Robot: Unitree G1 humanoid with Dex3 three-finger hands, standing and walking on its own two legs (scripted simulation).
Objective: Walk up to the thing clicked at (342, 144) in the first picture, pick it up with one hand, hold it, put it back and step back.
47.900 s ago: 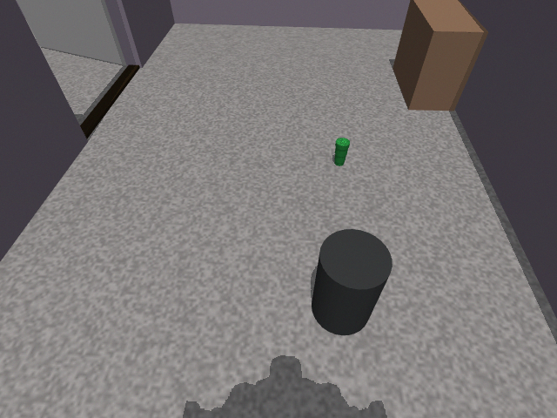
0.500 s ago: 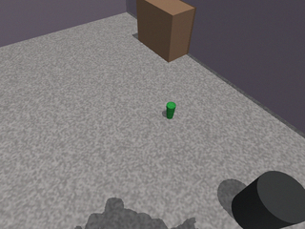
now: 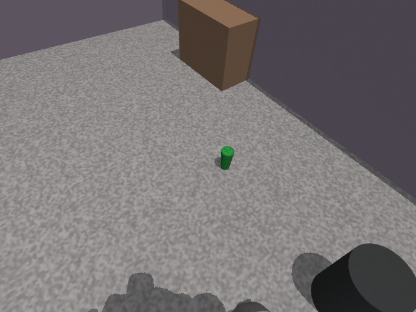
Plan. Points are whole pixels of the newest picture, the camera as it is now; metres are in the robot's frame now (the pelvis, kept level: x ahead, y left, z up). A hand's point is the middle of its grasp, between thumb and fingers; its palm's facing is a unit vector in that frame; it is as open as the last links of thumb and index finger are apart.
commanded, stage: step back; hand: right
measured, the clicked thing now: (226, 159) +1.00 -0.17 -0.69
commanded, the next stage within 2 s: stand in 0.28 s
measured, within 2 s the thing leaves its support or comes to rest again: neither
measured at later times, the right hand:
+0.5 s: hand out of the picture +0.11 -0.27 -0.14, palm faces +0.00 +0.94 -0.34, open 7.4 cm
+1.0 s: hand out of the picture +0.07 -0.27 -0.14, palm faces -0.02 +0.94 -0.34, open 7.4 cm
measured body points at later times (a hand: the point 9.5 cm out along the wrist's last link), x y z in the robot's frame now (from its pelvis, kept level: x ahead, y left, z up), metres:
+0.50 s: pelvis +0.03 -0.02 +0.01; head +0.03 -0.02 +0.46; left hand +0.16 +0.27 -0.12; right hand +0.11 -0.32 -0.12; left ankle +0.01 +0.11 -0.73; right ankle +0.05 -0.15 -0.73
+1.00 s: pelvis +0.01 -0.02 +0.01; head +0.01 -0.01 +0.46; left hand +0.07 +0.29 -0.12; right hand +0.07 -0.32 -0.12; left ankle +0.01 +0.11 -0.73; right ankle +0.05 -0.15 -0.73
